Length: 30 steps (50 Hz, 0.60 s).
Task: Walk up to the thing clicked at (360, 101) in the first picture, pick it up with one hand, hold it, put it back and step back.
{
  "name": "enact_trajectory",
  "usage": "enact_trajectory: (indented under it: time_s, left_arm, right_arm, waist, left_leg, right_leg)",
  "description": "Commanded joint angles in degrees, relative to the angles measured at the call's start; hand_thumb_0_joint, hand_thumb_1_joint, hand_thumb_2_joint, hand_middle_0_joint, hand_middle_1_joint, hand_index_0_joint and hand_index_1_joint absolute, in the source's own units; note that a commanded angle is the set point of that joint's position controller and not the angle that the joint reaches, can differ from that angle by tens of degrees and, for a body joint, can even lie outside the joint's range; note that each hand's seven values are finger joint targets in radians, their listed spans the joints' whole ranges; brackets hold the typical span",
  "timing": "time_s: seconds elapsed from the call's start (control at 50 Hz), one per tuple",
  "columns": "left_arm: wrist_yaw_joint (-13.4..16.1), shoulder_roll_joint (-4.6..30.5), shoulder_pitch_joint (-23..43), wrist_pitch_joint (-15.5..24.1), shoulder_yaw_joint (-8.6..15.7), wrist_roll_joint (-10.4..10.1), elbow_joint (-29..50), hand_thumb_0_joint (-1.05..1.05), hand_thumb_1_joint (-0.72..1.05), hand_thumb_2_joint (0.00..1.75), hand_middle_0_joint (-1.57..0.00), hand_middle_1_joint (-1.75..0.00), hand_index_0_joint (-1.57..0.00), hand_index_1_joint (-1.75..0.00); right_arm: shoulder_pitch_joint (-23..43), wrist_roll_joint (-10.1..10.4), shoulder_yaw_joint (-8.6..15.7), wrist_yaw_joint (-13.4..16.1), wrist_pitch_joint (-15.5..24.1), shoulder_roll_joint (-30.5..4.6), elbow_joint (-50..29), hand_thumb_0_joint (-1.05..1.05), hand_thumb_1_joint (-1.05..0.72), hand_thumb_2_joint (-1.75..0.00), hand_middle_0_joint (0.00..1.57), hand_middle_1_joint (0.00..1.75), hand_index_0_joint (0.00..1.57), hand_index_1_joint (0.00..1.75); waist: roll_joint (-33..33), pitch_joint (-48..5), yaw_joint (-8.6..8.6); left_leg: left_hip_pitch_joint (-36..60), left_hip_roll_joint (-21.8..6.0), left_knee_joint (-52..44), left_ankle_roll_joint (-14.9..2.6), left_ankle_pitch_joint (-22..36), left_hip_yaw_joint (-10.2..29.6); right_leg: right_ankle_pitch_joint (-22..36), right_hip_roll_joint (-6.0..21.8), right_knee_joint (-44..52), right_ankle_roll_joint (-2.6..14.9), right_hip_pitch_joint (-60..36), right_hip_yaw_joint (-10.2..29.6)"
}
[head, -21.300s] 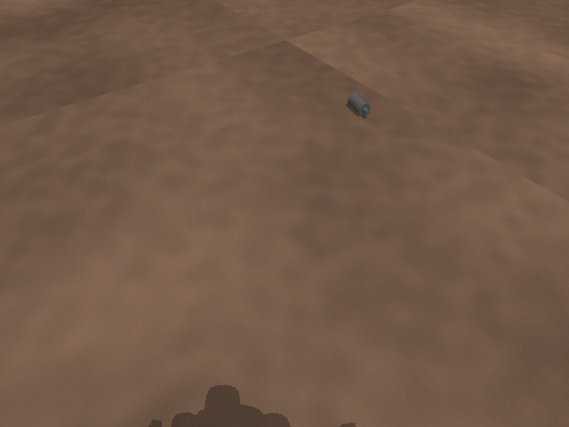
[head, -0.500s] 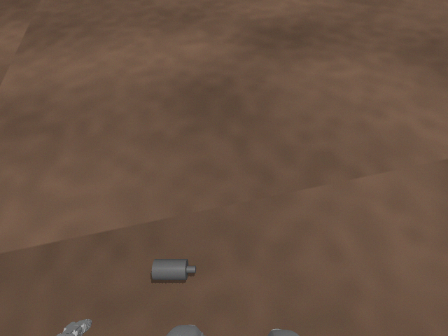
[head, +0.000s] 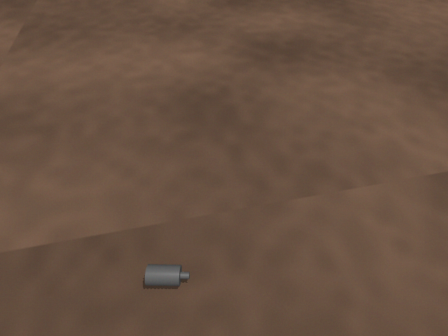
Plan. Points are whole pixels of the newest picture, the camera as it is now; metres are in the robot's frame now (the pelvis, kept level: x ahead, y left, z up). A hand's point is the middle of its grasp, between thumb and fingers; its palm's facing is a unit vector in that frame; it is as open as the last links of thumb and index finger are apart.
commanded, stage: walk up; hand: left
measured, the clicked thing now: (168, 275) +0.46 +0.23 -0.71
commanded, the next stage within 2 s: none
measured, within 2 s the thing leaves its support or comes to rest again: neither
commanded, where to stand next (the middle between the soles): +0.09 +0.01 m, yaw +1 degrees
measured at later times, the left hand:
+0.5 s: hand out of the picture +0.07 +0.28 -0.15, palm faces +0.01 -0.92 -0.40, open 7.3 cm
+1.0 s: hand out of the picture +0.02 +0.33 -0.15, palm faces -0.01 -0.92 -0.39, open 7.4 cm
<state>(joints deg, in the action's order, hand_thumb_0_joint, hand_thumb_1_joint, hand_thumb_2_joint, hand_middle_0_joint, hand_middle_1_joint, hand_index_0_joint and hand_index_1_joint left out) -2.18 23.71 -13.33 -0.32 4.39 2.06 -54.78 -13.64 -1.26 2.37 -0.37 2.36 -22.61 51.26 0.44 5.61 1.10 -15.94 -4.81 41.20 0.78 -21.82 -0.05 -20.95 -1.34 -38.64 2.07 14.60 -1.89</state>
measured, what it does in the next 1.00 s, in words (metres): steps on the spot: left foot, then left foot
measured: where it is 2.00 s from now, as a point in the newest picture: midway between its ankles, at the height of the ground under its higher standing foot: outside the picture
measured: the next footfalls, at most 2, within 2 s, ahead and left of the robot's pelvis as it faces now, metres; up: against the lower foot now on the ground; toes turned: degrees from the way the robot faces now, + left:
left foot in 0.28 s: +0.13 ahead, +0.13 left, +0.00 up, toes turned +2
left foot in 0.90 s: +0.12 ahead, +0.14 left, +0.00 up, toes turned +2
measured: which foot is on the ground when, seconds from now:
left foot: down 0.00-0.00, up 0.02-0.26, down 0.28-0.56, up 0.58-0.88, down 0.90-1.00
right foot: down 0.00-0.92, up 0.94-1.00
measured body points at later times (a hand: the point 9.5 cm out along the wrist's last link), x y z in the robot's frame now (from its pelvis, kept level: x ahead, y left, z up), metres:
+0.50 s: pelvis -0.03 +0.00 -0.01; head +0.02 +0.00 +0.44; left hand +0.07 +0.33 -0.12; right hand +0.11 -0.30 -0.12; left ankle +0.09 +0.13 -0.72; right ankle -0.04 -0.14 -0.70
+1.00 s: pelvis +0.02 +0.04 +0.00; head +0.03 +0.06 +0.45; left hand +0.02 +0.38 -0.12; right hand +0.09 -0.29 -0.09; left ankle +0.10 +0.16 -0.72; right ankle -0.01 -0.12 -0.67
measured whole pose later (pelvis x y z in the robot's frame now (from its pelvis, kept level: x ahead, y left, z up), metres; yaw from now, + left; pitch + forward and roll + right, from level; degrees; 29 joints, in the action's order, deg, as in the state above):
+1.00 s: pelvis +0.02 +0.04 +0.00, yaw +1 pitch -5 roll +0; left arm -1.3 26.3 -21.2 0.1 3.5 0.8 -52.8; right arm -16.7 -1.3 4.4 -2.6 3.3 -23.1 51.5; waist -2.7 5.6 0.7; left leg -19.0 -1.2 36.7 -1.1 -13.5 -1.8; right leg -27.7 0.8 -58.6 2.9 18.1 4.8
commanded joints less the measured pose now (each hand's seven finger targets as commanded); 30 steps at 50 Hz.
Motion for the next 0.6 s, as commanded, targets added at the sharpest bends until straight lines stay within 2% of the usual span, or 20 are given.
enact_trajectory:
  time_s: [0.0,0.02,0.04,0.1,0.16,0.2,0.24,0.26,0.28,0.3,0.32,0.36,0.4,0.44,0.48,0.5,0.52,0.54,0.56,0.58]
  left_arm:
    - [-0.1,17.0,-5.1,2.3,4.4,0.2,4.9,0.0,0.9,0.9,-0.2,-0.3,-0.2,-0.3]
    - [0.2,18.1,-5.8,2.6,4.8,0.3,5.7,0.0,0.9,0.9,-0.2,-0.3,-0.2,-0.3]
    - [0.7,16.8,-6.8,2.9,4.4,-0.3,5.7,0.0,0.9,0.9,-0.2,-0.3,-0.2,-0.3]
    - [1.6,15.8,-5.2,4.1,3.4,-0.7,6.5,0.0,0.9,0.9,-0.2,-0.3,-0.2,-0.3]
    - [2.4,13.5,-0.7,4.2,1.6,-1.1,7.8,0.0,0.9,0.9,-0.2,-0.3,-0.2,-0.3]
    - [2.8,12.6,2.1,3.4,0.6,-2.4,7.6,0.0,0.9,0.9,-0.2,-0.3,-0.2,-0.3]
    - [3.2,11.2,3.0,2.1,0.0,-3.0,8.2,0.0,0.9,0.9,-0.2,-0.3,-0.2,-0.3]
    - [3.3,9.8,2.6,1.5,-0.2,-3.4,9.1,0.0,0.9,0.9,-0.2,-0.3,-0.2,-0.3]
    - [3.4,8.8,1.0,0.6,-0.1,-3.7,9.1,0.0,0.9,0.9,-0.2,-0.3,-0.2,-0.3]
    - [3.7,10.1,0.7,-0.8,0.6,-3.7,7.7,0.0,0.9,0.9,-0.2,-0.3,-0.2,-0.3]
    - [3.8,10.3,0.4,-1.5,0.8,-3.2,7.1,0.0,0.9,0.9,-0.2,-0.3,-0.2,-0.3]
    - [3.7,10.1,-0.8,-1.9,1.3,-2.9,5.7,0.0,0.9,0.9,-0.2,-0.3,-0.2,-0.3]
    - [3.0,9.6,-3.2,-1.2,1.4,-3.1,4.0,0.0,0.9,0.9,-0.2,-0.3,-0.2,-0.3]
    - [2.4,9.0,-4.3,-0.2,1.5,-2.6,2.5,0.0,0.9,0.9,-0.2,-0.3,-0.2,-0.3]
    - [2.5,8.8,-8.7,0.8,2.0,-1.8,-0.3,0.0,0.9,0.9,-0.2,-0.3,-0.2,-0.3]
    - [2.8,9.8,-9.2,1.5,2.4,-1.0,-1.0,0.0,0.9,0.9,-0.2,-0.3,-0.2,-0.3]
    - [2.1,16.5,-19.3,2.3,5.3,0.5,-0.1,0.0,0.9,0.9,-0.2,-0.3,-0.2,-0.3]
    - [2.3,24.2,-14.8,2.7,7.2,0.8,1.0,0.0,0.9,0.9,-0.2,-0.3,-0.2,-0.3]
    - [2.6,24.2,-5.7,3.5,6.7,0.8,4.9,0.0,0.9,0.9,-0.2,-0.3,-0.2,-0.3]
    - [2.7,19.6,-2.0,4.4,5.7,0.0,5.9,0.0,0.9,0.9,-0.2,-0.3,-0.2,-0.3]
  right_arm:
    - [4.7,0.8,3.3,1.8,1.1,-12.0,-5.7,0.0,-0.9,-0.9,0.2,0.3,0.2,0.3]
    - [4.3,0.7,3.4,2.1,1.4,-12.8,-5.8,0.0,-0.9,-0.9,0.2,0.3,0.2,0.3]
    - [3.3,0.8,3.2,2.1,1.6,-12.7,-5.1,0.0,-0.9,-0.9,0.2,0.3,0.2,0.3]
    - [1.1,0.7,3.2,1.0,1.7,-11.4,-4.8,0.0,-0.9,-0.9,0.2,0.3,0.2,0.3]
    - [0.8,0.9,2.9,0.6,0.8,-9.3,-4.0,0.0,-0.9,-0.9,0.2,0.3,0.2,0.3]
    - [-0.6,1.3,2.9,0.8,0.3,-8.4,-2.6,0.0,-0.9,-0.9,0.2,0.3,0.2,0.3]
    - [-1.3,1.0,3.7,1.3,0.2,-11.6,-2.0,0.0,-0.9,-0.9,0.2,0.3,0.2,0.3]
    - [-1.3,0.9,4.4,1.8,0.1,-15.0,-2.4,0.0,-0.9,-0.9,0.2,0.3,0.2,0.3]
    - [-1.3,1.3,4.8,2.0,0.4,-17.7,-3.4,0.0,-0.9,-0.9,0.2,0.3,0.2,0.3]
    - [-1.4,1.8,5.1,2.2,0.2,-19.2,-3.3,0.0,-0.9,-0.9,0.2,0.3,0.2,0.3]
    - [-0.1,1.3,5.2,2.6,-0.1,-18.3,-3.3,0.0,-0.9,-0.9,0.2,0.3,0.2,0.3]
    - [4.3,1.0,4.5,3.3,-0.6,-17.1,-4.5,0.0,-0.9,-0.9,0.2,0.3,0.2,0.3]
    - [6.4,0.5,3.9,2.9,-0.9,-15.7,-4.7,0.0,-0.9,-0.9,0.2,0.3,0.2,0.3]
    - [8.2,-0.9,3.7,1.6,-1.7,-14.8,-5.1,0.0,-0.9,-0.9,0.2,0.3,0.2,0.3]
    - [8.9,-1.3,4.0,0.5,-3.0,-15.3,-5.5,0.0,-0.9,-0.9,0.2,0.3,0.2,0.3]
    - [7.1,-0.9,3.4,0.4,-3.7,-13.1,-4.6,0.0,-0.9,-0.9,0.2,0.3,0.2,0.3]
    - [6.0,-1.4,4.6,-0.4,-3.4,-14.1,-7.8,0.0,-0.9,-0.9,0.2,0.3,0.2,0.3]
    - [13.1,-1.4,4.0,-0.5,-3.0,-11.4,-9.4,0.0,-0.9,-0.9,0.2,0.3,0.2,0.3]
    - [15.9,-1.3,5.0,-0.3,-2.4,-16.1,-9.2,0.0,-0.9,-0.9,0.2,0.3,0.2,0.3]
    - [11.2,-0.2,5.5,-1.1,-1.5,-16.2,-6.6,0.0,-0.9,-0.9,0.2,0.3,0.2,0.3]
  waist:
    - [-7.8,-0.2,3.04]
    - [-7.1,1.0,3.77]
    - [-4.2,1.8,3.8]
    - [-4.4,0.5,1.67]
    - [-4.8,-2.2,-0.48]
    - [-5.4,-3.9,-1.9]
    - [-2.0,-5.0,-2.87]
    - [3.2,-7.1,-2.52]
    - [4.5,-10.8,-2.18]
    - [9.0,-12.0,-3.16]
    - [6.8,-11.8,-2.52]
    - [5.4,-10.2,-0.43]
    - [7.9,-8.6,0.56]
    - [10.6,-8.2,-0.17]
    - [11.2,-7.5,1.36]
    - [7.2,-6.7,1.6]
    - [-5.1,-7.7,6.23]
    - [-21.1,1.0,8.41]
    - [-10.6,9.0,6.39]
    - [-2.3,9.7,2.6]
  left_leg:
    - [-18.5,6.5,12.2,-3.24,-11.3,-2.1]
    - [-21.5,5.6,16.3,-3.54,-15.6,2.4]
    - [-21.4,5.3,17.6,-3.64,-13.6,5.0]
    - [-19.3,3.2,12.7,-2.83,-6.7,5.5]
    - [-5.9,2.1,1.8,-1.88,-1.6,2.0]
    - [2.0,4.1,-5.2,-2.17,9.1,-0.8]
    - [6.4,3.2,-9.8,-3.52,30.3,1.3]
    - [8.5,-3.8,-11.3,-6.24,41.9,9.0]
    - [8.5,-13.4,-14.5,-12.82,47.8,19.9]
    - [7.2,-18.0,-15.8,-18.56,46.3,25.8]
    - [5.7,-17.9,-16.0,-19.24,40.9,25.6]
    - [3.0,-13.9,-14.2,-16.53,34.1,17.8]
    - [-1.5,-10.3,-15.4,-13.74,17.6,12.9]
    - [-3.2,-8.0,-17.8,-12.35,-3.5,12.8]
    - [-9.2,-6.7,-17.5,-10.63,-14.1,11.9]
    - [-13.4,-5.2,-12.5,-8.51,-16.5,11.0]
    - [-29.7,3.2,2.0,-4.84,-27.0,3.8]
    - [-39.6,8.3,16.9,-2.18,-14.6,1.2]
    - [-36.3,3.9,19.7,-1.13,-5.9,12.7]
    - [-35.0,2.9,19.3,-1.45,0.4,11.4]
  right_leg:
    - [-6.8,19.5,21.1,13.08,-8.9,30.5]
    - [1.3,22.7,20.4,16.27,-9.8,32.2]
    - [7.6,21.8,19.2,15.9,-9.9,29.6]
    - [18.3,19.5,17.5,12.65,-10.7,21.9]
    - [39.0,17.7,12.9,10.44,-3.4,11.7]
    - [45.3,13.7,5.8,6.76,-0.4,6.3]
    - [36.0,9.5,0.1,2.82,2.9,4.5]
    - [25.1,4.7,-4.7,0.59,5.3,3.4]
    - [7.0,-0.2,-11.3,-0.91,5.3,2.9]
    - [-13.7,-0.8,-19.8,-0.72,4.2,5.1]
    - [-16.1,-0.4,-25.1,-0.57,5.2,8.3]
    - [-14.0,0.2,-28.0,0.25,7.6,10.0]
    - [-10.9,1.0,-20.4,0.36,4.9,6.6]
    - [-11.5,1.3,-8.5,-0.56,2.6,1.7]
    - [-5.4,-0.3,3.7,-0.68,-6.0,-1.6]
    - [-4.9,0.2,9.6,-0.51,-10.0,2.0]
    - [-30.2,4.4,21.0,4.16,-23.0,15.5]
    - [-57.6,24.2,35.5,10.47,-9.0,48.1]
    - [-54.6,28.4,35.8,13.66,1.1,52.2]
    - [-39.2,23.9,31.4,11.93,-3.5,40.3]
